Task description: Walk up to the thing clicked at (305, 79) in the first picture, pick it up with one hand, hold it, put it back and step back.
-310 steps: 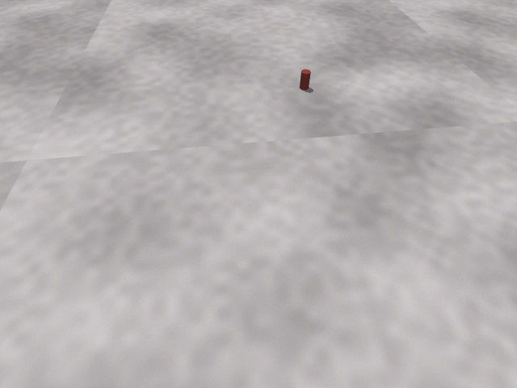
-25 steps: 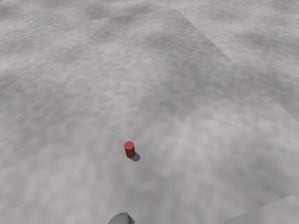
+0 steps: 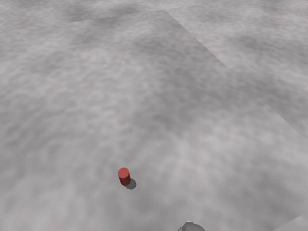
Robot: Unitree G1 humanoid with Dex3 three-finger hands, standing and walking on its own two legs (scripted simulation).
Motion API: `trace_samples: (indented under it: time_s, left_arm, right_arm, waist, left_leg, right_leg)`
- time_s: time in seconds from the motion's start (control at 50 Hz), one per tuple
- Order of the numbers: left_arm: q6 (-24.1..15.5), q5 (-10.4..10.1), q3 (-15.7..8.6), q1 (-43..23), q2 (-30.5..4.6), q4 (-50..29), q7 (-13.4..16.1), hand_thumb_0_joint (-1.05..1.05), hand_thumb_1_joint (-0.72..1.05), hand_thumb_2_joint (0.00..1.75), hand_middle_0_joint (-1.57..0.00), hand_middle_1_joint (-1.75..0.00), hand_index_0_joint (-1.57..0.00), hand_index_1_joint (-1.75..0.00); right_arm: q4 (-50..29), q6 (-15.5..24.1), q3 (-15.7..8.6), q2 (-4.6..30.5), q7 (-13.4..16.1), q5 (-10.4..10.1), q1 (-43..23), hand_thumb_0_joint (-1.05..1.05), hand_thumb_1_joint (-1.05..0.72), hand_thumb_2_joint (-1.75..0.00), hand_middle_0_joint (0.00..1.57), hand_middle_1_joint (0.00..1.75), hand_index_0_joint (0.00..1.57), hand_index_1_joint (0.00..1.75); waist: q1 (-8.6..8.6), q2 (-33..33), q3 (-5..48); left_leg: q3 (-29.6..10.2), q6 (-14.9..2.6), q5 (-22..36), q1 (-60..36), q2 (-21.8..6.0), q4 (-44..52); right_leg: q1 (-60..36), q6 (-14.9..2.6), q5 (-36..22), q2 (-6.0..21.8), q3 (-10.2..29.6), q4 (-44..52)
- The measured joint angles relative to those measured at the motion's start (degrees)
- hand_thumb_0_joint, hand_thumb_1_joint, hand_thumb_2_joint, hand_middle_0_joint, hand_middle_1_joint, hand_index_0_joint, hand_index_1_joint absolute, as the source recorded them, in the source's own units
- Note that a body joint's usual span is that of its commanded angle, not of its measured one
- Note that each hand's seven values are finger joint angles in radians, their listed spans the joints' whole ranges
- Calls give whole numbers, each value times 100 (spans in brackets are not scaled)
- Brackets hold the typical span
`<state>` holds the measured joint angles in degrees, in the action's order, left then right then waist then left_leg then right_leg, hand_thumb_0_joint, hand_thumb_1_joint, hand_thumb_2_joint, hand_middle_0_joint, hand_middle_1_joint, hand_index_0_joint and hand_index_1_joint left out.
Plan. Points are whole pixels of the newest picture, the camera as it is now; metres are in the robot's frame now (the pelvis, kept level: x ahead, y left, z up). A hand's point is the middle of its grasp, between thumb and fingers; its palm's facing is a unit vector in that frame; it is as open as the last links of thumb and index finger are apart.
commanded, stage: walk up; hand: left
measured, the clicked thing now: (124, 176) +0.54 +0.19 -0.71
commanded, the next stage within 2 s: stand in 2.00 s
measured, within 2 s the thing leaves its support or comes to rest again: neither
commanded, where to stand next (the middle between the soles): +0.21 +0.00 m, yaw +0 degrees
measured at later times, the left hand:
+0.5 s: hand (61, 224) +0.18 +0.29 -0.17, palm faces -0.04 -0.93 -0.37, open 7.4 cm
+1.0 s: hand (76, 192) +0.27 +0.26 -0.15, palm faces -0.03 -0.93 -0.37, open 7.4 cm
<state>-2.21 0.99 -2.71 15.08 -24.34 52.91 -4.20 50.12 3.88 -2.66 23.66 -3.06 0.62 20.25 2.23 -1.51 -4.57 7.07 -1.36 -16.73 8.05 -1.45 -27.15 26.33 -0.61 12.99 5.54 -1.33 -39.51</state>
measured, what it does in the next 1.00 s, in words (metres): walks ahead: right foot, then left foot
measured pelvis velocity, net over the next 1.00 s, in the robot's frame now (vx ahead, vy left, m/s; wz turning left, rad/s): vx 0.18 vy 0.00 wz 0.00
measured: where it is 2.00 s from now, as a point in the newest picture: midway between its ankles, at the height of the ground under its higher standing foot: outside the picture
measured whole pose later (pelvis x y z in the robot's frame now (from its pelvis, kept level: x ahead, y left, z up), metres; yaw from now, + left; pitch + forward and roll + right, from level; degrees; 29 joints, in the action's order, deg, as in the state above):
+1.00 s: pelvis +0.18 +0.00 +0.00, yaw +0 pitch -2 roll +0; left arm -1.5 0.0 -0.2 6.7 -21.4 60.1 -0.4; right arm 61.8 1.6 0.9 20.6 -0.9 -0.6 6.5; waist 0.1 0.5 -4.4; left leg 0.8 1.1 -13.6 15.0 -1.8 -30.5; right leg 11.7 0.4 17.4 2.0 -2.8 -31.0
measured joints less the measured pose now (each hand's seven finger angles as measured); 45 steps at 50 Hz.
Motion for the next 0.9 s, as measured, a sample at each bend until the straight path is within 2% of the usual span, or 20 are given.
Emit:
trace_samples:
  time_s: [0.06, 0.08, 0.1, 0.12, 0.16, 0.2, 0.32, 0.42, 0.46, 0.5, 0.52, 0.58, 0.66, 0.7, 0.76, 0.82, 0.9]
  left_arm:
    - [-125, 4, -20, -42, -7, -63, 36, 1, 90, 90, -20, -30, -21, -30]
    - [-187, 16, -46, -75, 8, -84, 73, 1, 90, 90, -20, -30, -21, -30]
    - [-237, 19, -63, -110, 38, -127, 117, 1, 90, 90, -20, -30, -21, -30]
    - [-276, 3, -55, -127, 57, -180, 146, 0, 90, 90, -20, -30, -21, -30]
    - [-304, -62, -7, -127, 115, -264, 177, 0, 90, 90, -20, -30, -21, -30]
    - [-301, -94, 44, -91, 177, -323, 205, 0, 90, 90, -20, -30, -21, -30]
    - [-246, -32, 112, 98, 138, -399, 253, 0, 90, 90, -21, -30, -21, -30]
    - [-62, -49, 180, 92, 32, -283, 333, 0, 90, 90, -21, -30, -21, -30]
    - [68, -98, 181, -53, 7, -165, 379, 0, 90, 90, -21, -30, -21, -30]
    - [139, -81, 186, -129, 0, -76, 402, 1, 90, 90, -20, -30, -21, -30]
    - [154, -70, 186, -142, -10, -35, 401, 1, 90, 90, -20, -30, -21, -30]
    - [137, -50, 163, -117, -9, 93, 363, 1, 90, 90, -20, -30, -21, -30]
    - [86, 7, 107, -27, 39, 249, 331, 0, 90, 90, -20, -30, -21, -30]
    - [54, 48, 64, -17, 73, 340, 366, 0, 90, 90, -20, -30, -21, -30]
    - [64, 80, 85, -36, 136, 458, 378, 0, 90, 90, -20, -30, -21, -30]
    - [109, 20, 166, -166, 200, 570, 372, 1, 90, 90, -20, -30, -21, -30]
    - [90, -51, 226, -445, 266, 645, 361, 1, 90, 90, -20, -30, -21, -30]
  right_arm:
    - [-17, -75, -1, 58, 6, -8, 88, 1, -90, -90, 21, 30, 21, 30]
    - [-15, -99, 1, 82, 21, -16, 93, 1, -90, -90, 21, 30, 21, 30]
    - [9, -140, 5, 86, 43, -21, 54, 1, -90, -90, 21, 30, 21, 30]
    - [43, -187, 19, 71, 63, -15, -4, 1, -90, -90, 21, 30, 20, 30]
    - [98, -251, 44, 66, 82, -20, -136, 1, -90, -90, 21, 30, 20, 30]
    - [109, -250, 49, 86, 70, -41, -250, 1, -90, -90, 21, 30, 20, 30]
    - [79, -238, -10, 83, 1, 14, -501, 1, -90, -90, 21, 30, 20, 30]
    - [214, -179, -21, 64, 104, -1, -694, 1, -90, -90, 21, 30, 20, 30]
    - [291, -142, -18, -33, 168, 22, -802, 1, -90, -90, 21, 30, 20, 30]
    - [275, -131, 32, -126, 138, 10, -870, 1, -90, -90, 21, 30, 20, 30]
    - [255, -131, 56, -171, 135, 11, -889, 1, -90, -90, 21, 30, 20, 30]
    - [214, -139, 110, -221, 142, 30, -913, 1, -90, -90, 21, 30, 20, 30]
    - [222, -212, 133, -130, 145, 50, -920, 1, -90, -90, 21, 30, 21, 30]
    - [279, -278, 144, -73, 165, 9, -940, 1, -90, -90, 21, 30, 21, 30]
    - [478, -362, 167, -97, 209, -52, -992, 1, -90, -90, 21, 30, 20, 30]
    - [670, -294, 197, -116, 215, -90, -1051, 1, -90, -90, 21, 30, 20, 30]
    - [932, -240, 282, -198, 200, -99, -1163, 1, -90, -90, 21, 30, 20, 30]
  waist:
    - [18, 130, 28]
    - [2, 236, 7]
    - [-16, 335, -36]
    - [-56, 363, -64]
    - [-129, 415, -93]
    - [-169, 491, -101]
    - [-281, 467, -89]
    - [-335, 267, -102]
    - [-328, 54, -158]
    - [-309, -45, -181]
    - [-292, -86, -179]
    - [-236, -136, -125]
    - [-157, -35, -33]
    - [-182, 71, -14]
    - [-246, 157, 42]
    - [-246, 197, 37]
    - [-245, 243, 32]
  left_leg:
    - [-36, 123, -449, 8, -85, -482]
    - [-90, 68, -658, 108, -189, -867]
    - [-247, 5, -839, 289, -231, -1427]
    - [-403, -32, -999, 508, -162, -2018]
    - [-599, -61, -1027, 950, -27, -2887]
    - [-663, -52, -837, 1330, -44, -3153]
    - [-650, 92, -310, 1898, -295, -2177]
    - [-559, 100, 662, 1461, -212, -799]
    - [-481, 110, 576, 1484, -73, -966]
    - [-444, 57, 445, 1474, -76, -1046]
    - [-428, 32, 427, 1432, -87, -1008]
    - [-374, 18, 428, 1307, -119, -845]
    - [-382, 71, 303, 1287, -160, -926]
    - [-415, 148, 145, 1339, -226, -1153]
    - [-560, 112, -348, 1299, -136, -1273]
    - [-574, 179, 221, 1080, -48, -894]
    - [-605, 229, 194, 909, -51, -658]
  right_leg:
    - [-481, -69, -184, -144, -85, 684]
    - [-553, -38, -359, -238, -125, 690]
    - [-557, -17, -255, -306, -179, 522]
    - [-568, -18, -121, -324, -185, 392]
    - [-698, -48, 3, -333, -185, 404]
    - [-898, -56, -1, -352, -217, 608]
    - [-1247, -13, 99, -368, -251, 899]
    - [-1099, 144, 646, -258, -179, 199]
    - [-913, 39, 1058, -161, -21, -322]
    - [-672, -73, 1579, -295, 100, -942]
    - [-565, -102, 1664, -341, 102, -1177]
    - [-408, -126, 1505, -336, 11, -1211]
    - [-672, -97, 1066, -327, -60, -249]
    - [-867, -25, 512, -393, -84, 188]
    - [-923, 44, 578, -407, -81, 165]
    - [-1026, 99, 636, -347, -61, 217]
    - [-1239, 113, 550, -358, -103, 532]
